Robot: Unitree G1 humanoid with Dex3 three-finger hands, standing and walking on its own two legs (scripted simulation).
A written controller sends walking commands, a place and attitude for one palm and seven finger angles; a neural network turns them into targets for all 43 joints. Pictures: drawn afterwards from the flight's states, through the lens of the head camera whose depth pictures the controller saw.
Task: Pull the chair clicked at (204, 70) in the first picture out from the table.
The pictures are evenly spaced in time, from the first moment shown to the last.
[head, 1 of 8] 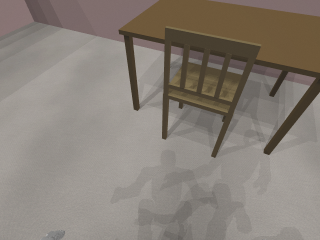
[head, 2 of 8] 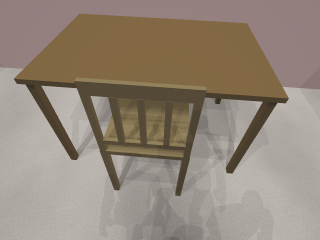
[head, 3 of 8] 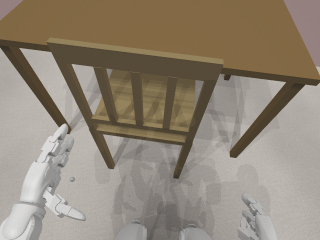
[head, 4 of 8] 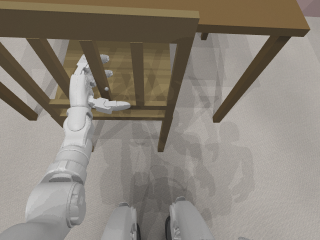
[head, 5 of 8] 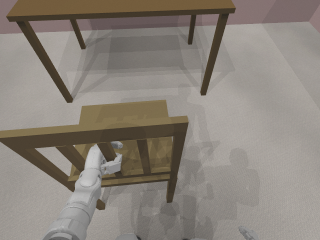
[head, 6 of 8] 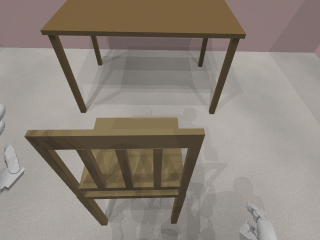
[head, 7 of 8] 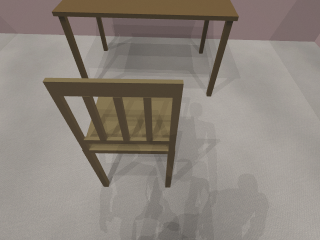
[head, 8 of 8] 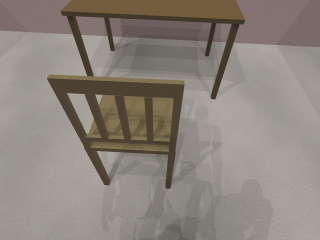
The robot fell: no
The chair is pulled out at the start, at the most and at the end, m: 0.00 0.69 0.68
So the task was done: yes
